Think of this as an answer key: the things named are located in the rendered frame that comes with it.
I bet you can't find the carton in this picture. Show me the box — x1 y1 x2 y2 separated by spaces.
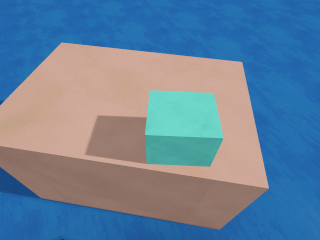
145 90 224 167

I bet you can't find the pedestal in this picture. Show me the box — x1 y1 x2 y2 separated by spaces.
0 42 269 230

